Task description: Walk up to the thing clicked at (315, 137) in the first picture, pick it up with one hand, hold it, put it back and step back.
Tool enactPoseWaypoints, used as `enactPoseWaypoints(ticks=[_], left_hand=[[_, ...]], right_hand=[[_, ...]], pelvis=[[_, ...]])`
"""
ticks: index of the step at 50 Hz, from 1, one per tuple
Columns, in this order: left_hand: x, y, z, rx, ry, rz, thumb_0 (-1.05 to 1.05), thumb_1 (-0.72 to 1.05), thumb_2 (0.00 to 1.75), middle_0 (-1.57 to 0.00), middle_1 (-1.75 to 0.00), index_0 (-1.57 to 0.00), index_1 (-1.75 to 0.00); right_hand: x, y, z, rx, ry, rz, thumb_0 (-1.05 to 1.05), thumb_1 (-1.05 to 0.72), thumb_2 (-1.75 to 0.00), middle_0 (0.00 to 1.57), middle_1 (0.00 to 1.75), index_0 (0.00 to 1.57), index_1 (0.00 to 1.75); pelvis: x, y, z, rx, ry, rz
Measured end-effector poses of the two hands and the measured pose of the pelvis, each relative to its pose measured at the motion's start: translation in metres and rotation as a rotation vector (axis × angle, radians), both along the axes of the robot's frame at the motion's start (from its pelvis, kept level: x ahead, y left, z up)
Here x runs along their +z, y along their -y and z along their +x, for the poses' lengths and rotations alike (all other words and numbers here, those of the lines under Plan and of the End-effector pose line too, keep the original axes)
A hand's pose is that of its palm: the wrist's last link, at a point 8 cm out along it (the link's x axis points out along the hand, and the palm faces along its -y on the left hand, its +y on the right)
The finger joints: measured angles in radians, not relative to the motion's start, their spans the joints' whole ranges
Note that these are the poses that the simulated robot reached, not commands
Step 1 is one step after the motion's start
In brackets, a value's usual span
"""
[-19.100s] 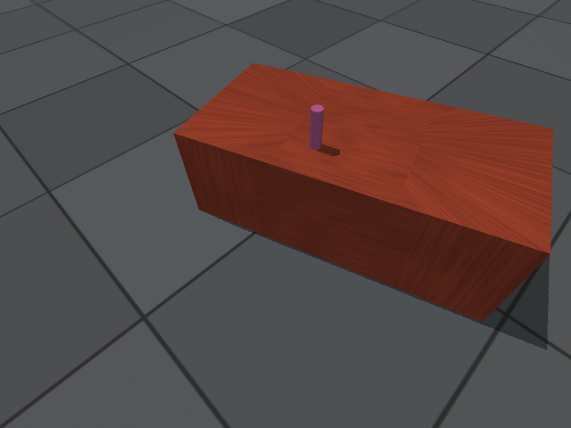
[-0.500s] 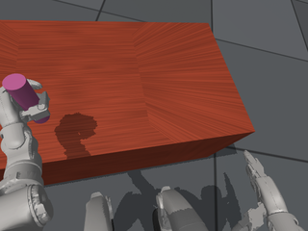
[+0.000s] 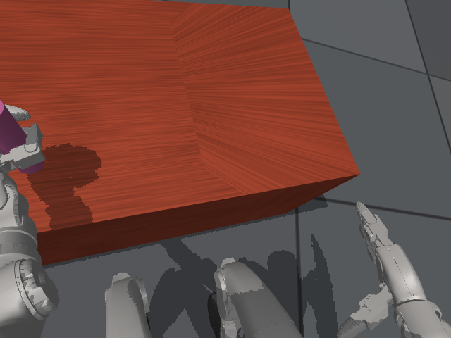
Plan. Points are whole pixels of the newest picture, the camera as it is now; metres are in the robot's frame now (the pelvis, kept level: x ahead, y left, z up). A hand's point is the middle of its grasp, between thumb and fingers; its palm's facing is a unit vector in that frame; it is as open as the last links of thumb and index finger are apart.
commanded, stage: lower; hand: left
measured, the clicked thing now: (11, 140) +0.49 +0.27 -0.04
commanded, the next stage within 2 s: loosen in 0.66 s
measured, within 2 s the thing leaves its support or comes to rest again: rests again in 0.40 s
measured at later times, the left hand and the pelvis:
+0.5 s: hand (29, 145) +0.50 +0.26 -0.08, palm faces +0.30 -0.95 -0.04, open 5.5 cm; pelvis +0.00 +0.01 -0.02, yaw -1 degrees
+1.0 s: hand (30, 143) +0.50 +0.26 -0.09, palm faces +0.31 -0.95 -0.01, open 6.0 cm; pelvis -0.01 +0.01 -0.03, yaw -1 degrees
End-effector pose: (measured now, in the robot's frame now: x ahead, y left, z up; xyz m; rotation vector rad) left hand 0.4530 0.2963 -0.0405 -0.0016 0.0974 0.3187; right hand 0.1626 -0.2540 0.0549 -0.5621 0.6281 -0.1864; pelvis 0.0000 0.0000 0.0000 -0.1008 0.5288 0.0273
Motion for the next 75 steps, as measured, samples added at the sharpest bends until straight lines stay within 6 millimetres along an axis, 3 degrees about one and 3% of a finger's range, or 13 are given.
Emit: enactPoseWaypoints(ticks=[11,26,44,53,62,75], left_hand=[[-0.018,-0.003,0.006,-0.01,-0.017,0.013,-0.01,0.1,1.19,-0.99,-1.16,-1.01,-1.17],[-0.038,-0.004,0.009,-0.016,-0.029,0.014,-0.01,0.1,1.19,-0.99,-1.16,-1.01,-1.17],[-0.04,-0.004,0.013,-0.017,0.006,0.022,-0.01,0.1,1.16,-0.99,-1.16,-1.01,-1.17],[-0.044,-0.004,0.013,-0.005,0.018,0.006,0.0,0.03,0.8,-0.95,-0.95,-0.98,-0.93],[-0.044,-0.005,0.014,-0.004,0.015,0.009,0.0,-0.17,0.45,-0.67,-0.59,-0.69,-0.58],[-0.04,-0.008,0.015,0.012,0.025,0.004,0.0,-0.46,0.12,-0.24,-0.18,-0.25,-0.18]], right_hand=[[-0.004,-0.001,-0.008,-0.014,0.003,-0.028,-0.01,0.5,-0.06,0.06,0.05,0.06,0.05],[-0.003,-0.005,-0.002,0.006,0.012,-0.062,-0.01,0.51,-0.06,0.06,0.05,0.06,0.05],[0.003,-0.013,-0.003,0.027,0.03,-0.068,-0.01,0.52,-0.05,0.06,0.05,0.06,0.05],[0.003,-0.015,-0.008,0.022,0.016,-0.083,-0.01,0.51,-0.05,0.06,0.05,0.06,0.05],[0.002,-0.015,-0.011,0.021,0.018,-0.089,-0.01,0.52,-0.05,0.07,0.05,0.06,0.05],[0.007,-0.014,-0.012,0.024,0.038,-0.095,-0.01,0.52,-0.05,0.07,0.05,0.06,0.05]], pelvis=[[-0.014,-0.004,-0.003,-0.006,-0.024,-0.011],[-0.024,-0.005,-0.003,-0.007,-0.043,-0.016],[-0.029,-0.009,-0.004,-0.007,-0.046,-0.023],[-0.031,-0.011,-0.007,-0.006,-0.048,-0.027],[-0.033,-0.011,-0.011,-0.007,-0.046,-0.028],[-0.034,-0.009,-0.012,-0.012,-0.038,-0.024]])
